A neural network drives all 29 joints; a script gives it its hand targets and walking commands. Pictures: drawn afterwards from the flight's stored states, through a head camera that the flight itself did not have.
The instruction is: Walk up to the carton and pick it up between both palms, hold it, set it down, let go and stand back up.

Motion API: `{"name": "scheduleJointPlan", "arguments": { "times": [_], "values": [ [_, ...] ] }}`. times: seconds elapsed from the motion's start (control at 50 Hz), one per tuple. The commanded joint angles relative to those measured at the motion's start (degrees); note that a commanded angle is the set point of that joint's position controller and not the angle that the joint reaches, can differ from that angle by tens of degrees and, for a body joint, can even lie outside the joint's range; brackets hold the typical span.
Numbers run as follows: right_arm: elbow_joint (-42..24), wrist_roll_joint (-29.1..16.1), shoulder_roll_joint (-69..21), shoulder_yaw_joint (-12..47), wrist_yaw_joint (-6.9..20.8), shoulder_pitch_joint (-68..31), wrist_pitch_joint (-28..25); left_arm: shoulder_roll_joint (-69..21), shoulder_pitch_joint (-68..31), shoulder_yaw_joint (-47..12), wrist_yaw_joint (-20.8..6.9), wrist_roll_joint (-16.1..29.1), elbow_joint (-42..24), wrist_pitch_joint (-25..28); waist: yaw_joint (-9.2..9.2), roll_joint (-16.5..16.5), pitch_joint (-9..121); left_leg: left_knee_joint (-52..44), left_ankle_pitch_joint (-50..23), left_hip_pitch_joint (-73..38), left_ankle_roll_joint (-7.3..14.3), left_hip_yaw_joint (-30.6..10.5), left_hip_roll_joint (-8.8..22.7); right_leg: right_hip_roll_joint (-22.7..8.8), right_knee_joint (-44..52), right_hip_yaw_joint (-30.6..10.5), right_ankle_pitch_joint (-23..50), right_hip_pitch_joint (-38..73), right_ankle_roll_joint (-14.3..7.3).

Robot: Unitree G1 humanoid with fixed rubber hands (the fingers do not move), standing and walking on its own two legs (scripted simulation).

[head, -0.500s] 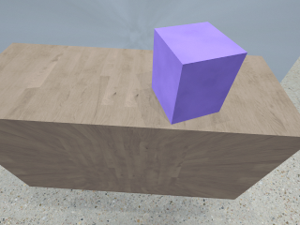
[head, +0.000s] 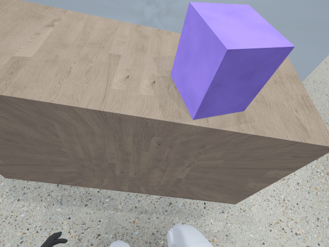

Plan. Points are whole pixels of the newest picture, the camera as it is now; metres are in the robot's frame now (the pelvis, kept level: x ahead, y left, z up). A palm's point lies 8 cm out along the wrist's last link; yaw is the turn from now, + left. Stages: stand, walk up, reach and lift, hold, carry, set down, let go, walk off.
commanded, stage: walk up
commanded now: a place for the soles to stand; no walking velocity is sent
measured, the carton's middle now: (220, 63) +0.61 -0.15 +0.11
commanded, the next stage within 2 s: none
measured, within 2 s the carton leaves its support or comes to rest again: neither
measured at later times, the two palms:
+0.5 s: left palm out of the picture +0.06 +0.11 -0.06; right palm out of the picture -0.04 -0.54 -0.08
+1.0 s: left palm out of the picture +0.05 +0.01 -0.08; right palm out of the picture -0.09 -0.62 -0.16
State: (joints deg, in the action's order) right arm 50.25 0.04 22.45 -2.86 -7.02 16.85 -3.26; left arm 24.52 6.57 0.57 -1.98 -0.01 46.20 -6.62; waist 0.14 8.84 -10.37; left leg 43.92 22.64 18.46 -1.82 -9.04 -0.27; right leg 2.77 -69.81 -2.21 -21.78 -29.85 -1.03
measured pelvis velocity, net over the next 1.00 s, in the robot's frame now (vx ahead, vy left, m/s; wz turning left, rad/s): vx -0.05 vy -0.30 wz -0.05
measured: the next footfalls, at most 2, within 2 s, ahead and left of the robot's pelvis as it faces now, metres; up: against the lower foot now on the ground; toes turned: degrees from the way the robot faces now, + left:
right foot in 0.28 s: +0.07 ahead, -0.25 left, +0.01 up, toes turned -4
left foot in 0.80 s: -0.01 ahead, -0.15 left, +0.00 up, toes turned -7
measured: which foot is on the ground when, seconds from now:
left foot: down 0.00-0.28, up 0.30-0.78, down 0.80-0.90, up 0.92-1.00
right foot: up 0.00-0.26, down 0.28-0.76, up 0.78-0.88, down 0.90-1.00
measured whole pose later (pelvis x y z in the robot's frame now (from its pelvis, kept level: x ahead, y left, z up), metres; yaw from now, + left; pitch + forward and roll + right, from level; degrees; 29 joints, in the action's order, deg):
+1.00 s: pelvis -0.05 -0.30 -0.02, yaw -3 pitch -4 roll +3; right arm 48.8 1.4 25.6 -4.6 -0.7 21.0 3.8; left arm 20.6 14.9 2.2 4.0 0.0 45.8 0.8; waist -4.1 -4.6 -11.2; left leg 59.9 28.5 24.8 0.5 -7.8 -6.2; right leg -0.1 -53.4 -5.6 -32.5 -17.1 0.0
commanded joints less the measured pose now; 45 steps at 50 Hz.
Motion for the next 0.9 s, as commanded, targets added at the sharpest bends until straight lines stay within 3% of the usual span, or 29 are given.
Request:
{"name": "scheduleJointPlan", "arguments": {
  "times": [0.0, 0.02, 0.16, 0.18, 0.2, 0.22, 0.24, 0.26, 0.28, 0.36, 0.4, 0.46, 0.5, 0.54, 0.58, 0.62, 0.64, 0.66, 0.68, 0.7, 0.72, 0.74, 0.76, 0.78, 0.8, 0.82, 0.84, 0.86, 0.88],
  "values": [
    [-5.1, 0.9, 18.9, -5.2, -1.6, 7.2, -1.5, 12.4, -0.3, 8.2, -0.4, -4.4, -8.0, 0.3, -0.51, -13.4, 6.9, -10.9, -30.2, -10.7, 14.8, -18.4, 16.1, -2.4, -4.2, -8.8, -2.3, -12.4, 0.3],
    [-5.2, 1.5, 20.6, -6.1, -1.8, 7.8, -1.7, 12.7, -0.9, 8.9, -0.8, -4.8, -9.5, 0.3, -1.02, -17.6, 8.5, -11.0, -27.4, -12.0, 16.0, -19.8, 17.6, -4.9, -2.8, -11.1, -2.8, -11.4, 0.1],
    [-5.9, 2.5, 22.2, -6.0, -1.9, 3.1, -2.6, 12.7, 0.6, 9.1, -1.9, -3.4, -9.9, 2.0, 0.19, -20.2, 8.1, -7.7, -29.7, -3.5, 15.2, -14.5, 17.8, -8.4, 16.5, -5.9, -8.6, -0.9, -1.2],
    [-6.8, 2.1, 21.7, -5.3, -1.3, -0.9, -2.2, 12.9, 6.1, 9.4, -1.8, -2.8, -7.3, 2.4, 3.81, -23.7, 11.2, -5.2, -28.1, 0.1, 12.1, -11.0, 15.5, -8.0, 21.7, -4.9, -5.2, 7.6, -2.0],
    [-6.9, 2.3, 20.8, -4.7, -0.8, -4.7, -1.7, 11.7, 13.2, 9.8, -1.7, -2.3, -4.4, 2.8, 8.48, -19.4, 14.6, 2.7, -22.6, 8.7, 10.0, -4.6, 10.0, -5.7, 32.6, -2.6, -0.3, 23.1, -2.7],
    [-5.7, 2.5, 14.2, -3.6, -0.5, -3.4, -0.9, 12.9, 21.2, 11.0, -1.2, -2.5, -0.6, 3.7, 13.79, -7.0, 15.1, 20.5, -4.1, 19.4, 6.3, -1.1, 0.6, -4.9, 37.2, -5.8, -1.5, 33.3, 0.1],
    [-7.1, 1.6, 8.3, -1.2, -0.8, -1.8, -0.2, 17.0, 20.3, 11.3, -0.5, -3.1, -1.8, 4.2, 12.58, 8.3, 11.5, 32.0, 16.5, 27.6, 4.2, 0.1, -7.7, -14.9, 45.3, -22.0, -1.9, 25.1, 1.9],
    [-6.8, 1.0, 10.9, -1.9, -1.6, 0.3, 0.7, 18.8, 12.0, 11.0, -0.2, -2.6, -3.5, 4.3, 7.37, 6.5, 9.3, 33.5, 15.0, 23.6, 4.5, -3.1, -5.8, -19.2, 54.0, -32.7, -13.7, 14.4, 0.2],
    [-5.7, 0.5, 14.6, -3.6, -1.4, 2.2, 1.2, 19.9, 7.2, 11.1, -0.1, -1.9, -5.1, 4.2, 4.74, 0.1, 9.4, 34.7, 9.3, 18.9, 4.3, -5.1, -4.4, -20.0, 60.0, -34.4, -25.7, 9.6, 1.4],
    [0.2, -0.4, 16.0, -4.9, 0.7, 8.5, 2.7, 16.0, 1.0, 10.4, 1.5, -1.6, -4.3, 5.8, 0.64, -4.6, 1.9, 33.2, 0.7, 16.3, 2.5, -5.5, -4.2, -13.6, 62.3, -21.7, -23.4, 8.8, 14.1],
    [1.9, 0.0, 17.3, -5.6, 2.0, 14.7, 3.3, 14.8, -2.1, 10.0, 1.6, -1.9, -5.5, 6.8, -2.68, -4.5, 5.6, 30.0, -2.8, 14.0, 1.6, -5.7, -4.6, -12.6, 60.8, -17.8, -18.0, 15.1, 14.0],
    [2.5, 0.3, 14.8, -5.0, 3.7, 12.6, 3.5, 11.5, 1.3, 9.0, 2.6, -1.1, -5.1, 8.2, -2.13, -11.3, 9.6, 24.6, -7.5, 14.1, 1.0, -7.1, -4.6, -14.2, 57.0, -15.7, -11.1, 25.7, 7.2],
    [2.8, 0.6, 13.4, -4.2, 4.1, 10.6, 3.3, 9.6, 4.6, 8.5, 3.0, -0.3, -4.2, 8.4, -1.54, -10.8, 11.0, 19.6, -8.1, 16.2, 1.1, -6.7, -3.9, -13.8, 53.6, -13.2, -1.4, 34.7, 6.5],
    [2.7, 1.3, 12.7, -3.4, 4.8, 9.5, 3.1, 9.4, 9.3, 8.2, 3.3, 0.3, -2.9, 8.7, 0.39, -7.2, 10.6, 17.5, -7.6, 16.2, 1.2, -4.4, -5.0, -12.4, 52.8, -9.0, 7.9, 36.7, 8.5],
    [3.8, 1.3, 13.8, -3.8, 5.2, 13.5, 3.7, 10.0, 6.5, 8.0, 3.4, 0.0, -3.5, 8.5, -2.02, -5.4, 8.6, 17.0, -7.1, 12.1, 1.5, -2.8, -6.5, -10.9, 56.7, -7.2, 2.6, 30.1, 11.6],
    [6.2, 0.9, 15.2, -4.9, 6.1, 23.3, 4.8, 13.9, -0.1, 9.4, 3.4, 0.1, -4.6, 7.6, -6.43, 3.0, 4.9, 12.7, -1.6, -0.6, 1.0, 5.5, -10.4, -4.9, 68.8, -0.5, -6.1, 17.5, 24.7],
    [8.9, 1.2, 16.4, -5.7, 6.1, 30.6, 5.5, 13.8, -8.2, 9.2, 3.1, -0.7, -6.1, 7.1, -11.07, 6.9, 2.9, 9.5, -0.2, -8.2, 0.5, 11.2, -11.2, -2.5, 72.2, 3.0, -3.6, 12.1, 27.8],
    [11.2, 1.4, 17.1, -6.6, 6.3, 41.6, 5.7, 13.4, -15.6, 9.6, 3.2, -1.3, -8.5, 6.1, -16.57, 10.1, 3.7, 2.3, 4.7, -20.2, 1.2, 18.4, -10.7, 2.2, 73.3, 10.9, 7.4, 7.3, 35.0],
    [13.2, 1.7, 17.6, -7.7, 6.2, 47.5, 6.0, 13.6, -21.4, 9.6, 3.5, -1.3, -9.6, 5.3, -21.11, 10.0, 1.9, -6.3, 3.8, -26.5, 5.5, 19.6, -6.6, 6.2, 61.8, 13.1, 17.1, 1.1, 38.2],
    [12.9, 2.5, 17.0, -8.1, 5.7, 49.1, 5.7, 12.2, -24.0, 8.9, 4.2, -0.9, -11.2, 4.5, -26.15, -1.9, 2.3, -23.5, -2.2, -29.6, 14.1, 16.0, 1.1, 10.2, 28.1, 12.3, 16.7, -2.8, 35.8],
    [7.6, 2.4, 11.3, -5.9, 4.7, 29.0, 4.7, 8.2, -9.0, 7.0, 4.9, 0.2, -7.8, 4.8, -15.45, -36.5, 2.6, -27.9, -24.8, -9.7, 16.5, -2.9, 12.0, 7.0, -16.9, 1.2, -15.9, 6.0, 10.9],
    [-1.5, 4.9, 8.5, -4.1, 4.0, 8.9, 3.7, 8.2, 8.6, 5.9, 5.3, 0.7, -6.3, 5.4, 1.27, -26.0, -1.0, -20.7, -22.1, 15.7, 14.7, -17.7, 12.5, -2.6, -20.9, -19.7, -21.4, 14.8, -2.6],
    [-8.1, 5.9, 11.9, -4.7, 4.1, -11.2, 3.5, 10.2, 22.9, 7.3, 5.9, 2.8, -2.6, 6.3, 10.04, -25.7, -3.2, -21.6, -21.1, 29.7, 13.4, -15.6, 13.0, -7.2, -17.9, -20.4, -21.8, 26.1, -6.8],
    [-11.8, 6.0, 11.6, -4.2, 4.6, -21.2, 4.0, 12.6, 29.6, 8.1, 6.2, 3.6, -1.1, 7.1, 15.03, -16.4, 1.7, -18.8, -18.1, 31.4, 13.8, -10.1, 10.5, -12.0, -4.1, -19.9, -16.8, 34.6, -9.9],
    [-12.7, 5.5, 11.6, -3.6, 4.8, -22.1, 3.7, 15.2, 33.8, 8.4, 6.7, 3.7, 0.6, 7.4, 16.34, -5.8, 5.4, -9.4, -18.0, 28.8, 13.5, -3.9, 6.4, -17.0, 13.4, -25.5, -20.6, 34.4, -11.4],
    [-11.0, 4.5, 12.6, -3.9, 5.1, -17.3, 3.0, 12.8, 29.4, 8.3, 6.5, 1.9, -0.5, 7.9, 14.02, -5.9, 3.8, -1.0, -19.8, 26.6, 11.0, -4.6, 2.8, -14.7, 28.4, -25.4, -16.5, 31.3, -10.7],
    [-5.8, 1.3, 12.4, -3.1, 5.3, -7.0, 3.3, 10.1, 21.3, 7.2, 6.2, 0.7, -1.3, 8.6, 11.91, -8.1, 3.6, 13.2, -19.1, 20.3, 6.2, -9.7, 0.1, -14.6, 45.1, -23.3, 3.0, 32.5, -6.8],
    [-3.0, 1.3, 11.3, -3.3, 5.6, 7.4, 4.8, 12.9, 16.2, 7.4, 6.7, 1.1, -0.8, 8.7, 3.48, -2.4, 8.0, 20.7, 3.6, 20.4, 4.7, -7.7, -6.2, -11.9, 40.8, -18.6, 27.3, 39.3, 2.1],
    [-3.3, 2.3, 11.4, -2.8, 5.9, 13.4, 6.2, 16.9, 15.3, 8.2, 7.6, 0.8, -0.5, 8.8, -0.35, 1.2, 11.6, 24.4, 11.1, 23.1, 3.8, -4.7, -6.6, -16.8, 33.0, -19.8, 52.5, 40.9, 5.1]
  ]
}}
